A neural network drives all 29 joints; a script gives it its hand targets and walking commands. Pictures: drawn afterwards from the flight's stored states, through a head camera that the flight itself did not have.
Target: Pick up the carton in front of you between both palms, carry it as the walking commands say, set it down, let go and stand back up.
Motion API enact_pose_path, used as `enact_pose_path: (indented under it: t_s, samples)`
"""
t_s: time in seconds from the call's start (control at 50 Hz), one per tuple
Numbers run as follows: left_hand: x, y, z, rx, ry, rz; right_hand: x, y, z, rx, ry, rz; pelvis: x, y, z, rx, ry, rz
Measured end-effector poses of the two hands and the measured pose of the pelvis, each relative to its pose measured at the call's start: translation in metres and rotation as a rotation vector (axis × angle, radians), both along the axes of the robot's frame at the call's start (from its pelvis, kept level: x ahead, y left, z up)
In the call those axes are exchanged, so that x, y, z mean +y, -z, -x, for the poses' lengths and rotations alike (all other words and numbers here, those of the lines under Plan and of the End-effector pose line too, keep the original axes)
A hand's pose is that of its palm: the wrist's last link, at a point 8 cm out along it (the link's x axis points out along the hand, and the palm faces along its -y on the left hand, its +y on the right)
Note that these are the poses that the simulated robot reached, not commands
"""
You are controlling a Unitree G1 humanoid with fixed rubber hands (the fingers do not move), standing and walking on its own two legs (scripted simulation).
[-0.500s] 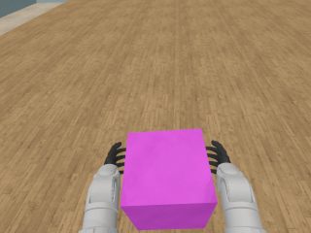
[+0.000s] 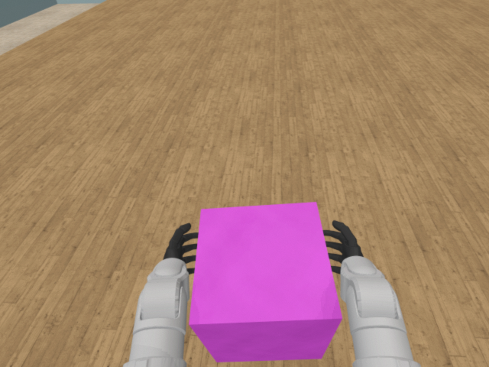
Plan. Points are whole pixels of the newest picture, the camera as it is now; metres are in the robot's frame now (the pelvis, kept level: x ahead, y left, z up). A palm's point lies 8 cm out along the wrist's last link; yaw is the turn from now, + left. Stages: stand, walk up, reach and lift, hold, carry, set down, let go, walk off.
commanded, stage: carry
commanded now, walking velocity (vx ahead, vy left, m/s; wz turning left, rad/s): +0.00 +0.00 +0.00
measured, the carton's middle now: (263, 286) +0.31 +0.00 -0.05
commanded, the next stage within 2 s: hold in 0.04 s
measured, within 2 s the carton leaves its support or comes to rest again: neither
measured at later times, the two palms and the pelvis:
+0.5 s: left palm (194, 256) +0.32 +0.12 +0.04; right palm (371, 275) +0.28 -0.17 +0.05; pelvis -0.03 +0.02 +0.00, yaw -10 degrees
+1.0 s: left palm (215, 295) +0.35 +0.11 -0.18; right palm (343, 300) +0.34 -0.19 -0.17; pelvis -0.06 +0.03 -0.10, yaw -11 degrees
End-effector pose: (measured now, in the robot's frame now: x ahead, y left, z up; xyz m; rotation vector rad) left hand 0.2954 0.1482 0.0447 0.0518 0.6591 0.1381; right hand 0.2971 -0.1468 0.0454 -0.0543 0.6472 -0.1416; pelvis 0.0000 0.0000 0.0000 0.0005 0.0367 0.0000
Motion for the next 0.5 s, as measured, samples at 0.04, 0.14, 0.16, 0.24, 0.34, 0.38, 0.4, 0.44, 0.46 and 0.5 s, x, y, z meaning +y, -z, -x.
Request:
enact_pose_path:
  t_s: [0.04, 0.14, 0.16, 0.24, 0.34, 0.38, 0.4, 0.44, 0.46, 0.5]
  samples:
    - [-0.001, 0.000, 0.000, 0.000, 0.000, 0.000, -0.001, 0.000, 0.000, 0.000, 0.000, 0.000, -0.001, 0.000, 0.000, 0.000, 0.000, 0.000]
    - [-0.007, -0.002, 0.007, 0.005, 0.036, 0.005, -0.008, -0.002, 0.012, 0.008, 0.011, 0.007, -0.001, -0.008, 0.004, -0.089, 0.057, 0.000]
    - [-0.010, -0.002, 0.006, 0.004, 0.054, 0.004, -0.012, -0.002, 0.015, 0.008, 0.026, 0.005, 0.000, -0.008, 0.004, -0.101, 0.075, 0.004]
    - [-0.025, -0.005, 0.003, 0.002, 0.120, 0.006, -0.026, -0.005, 0.031, 0.006, 0.089, 0.004, 0.004, -0.010, 0.009, -0.138, 0.099, 0.009]
    - [-0.029, -0.009, -0.002, 0.003, 0.140, 0.003, -0.028, -0.007, 0.040, 0.004, 0.125, -0.014, 0.011, -0.009, 0.016, -0.170, 0.139, 0.011]
    - [-0.028, -0.008, -0.005, 0.009, 0.128, 0.022, -0.026, -0.006, 0.037, 0.007, 0.134, -0.016, 0.014, -0.007, 0.020, -0.178, 0.154, 0.012]
    - [-0.028, -0.007, -0.007, 0.010, 0.120, 0.031, -0.025, -0.006, 0.035, 0.008, 0.142, -0.018, 0.016, -0.006, 0.021, -0.180, 0.162, 0.013]
    - [-0.028, -0.005, -0.011, 0.012, 0.107, 0.048, -0.024, -0.004, 0.030, 0.007, 0.153, -0.018, 0.019, -0.004, 0.025, -0.181, 0.172, 0.016]
    - [-0.028, -0.004, -0.014, 0.011, 0.103, 0.053, -0.025, -0.003, 0.027, 0.006, 0.154, -0.021, 0.021, -0.002, 0.027, -0.180, 0.174, 0.017]
    - [-0.031, 0.000, -0.020, 0.011, 0.102, 0.058, -0.027, -0.001, 0.020, 0.006, 0.153, -0.018, 0.024, 0.001, 0.030, -0.173, 0.176, 0.018]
